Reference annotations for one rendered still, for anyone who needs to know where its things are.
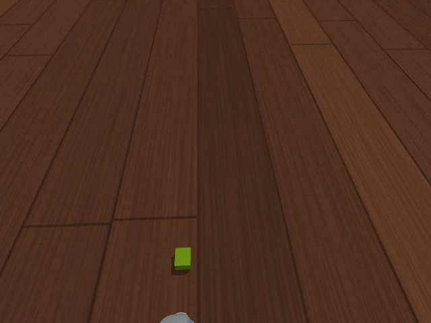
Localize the small box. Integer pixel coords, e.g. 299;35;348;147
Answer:
174;248;191;270

